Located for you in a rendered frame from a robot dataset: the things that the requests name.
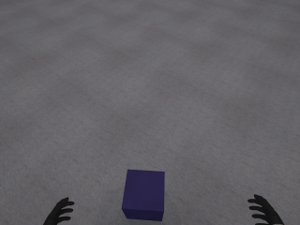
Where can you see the robot left hand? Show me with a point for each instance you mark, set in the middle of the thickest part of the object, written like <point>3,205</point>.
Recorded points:
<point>53,218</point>

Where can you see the carton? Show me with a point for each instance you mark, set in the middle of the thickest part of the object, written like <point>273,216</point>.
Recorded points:
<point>144,195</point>

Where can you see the robot right hand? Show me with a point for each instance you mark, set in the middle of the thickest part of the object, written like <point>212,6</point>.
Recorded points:
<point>270,215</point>

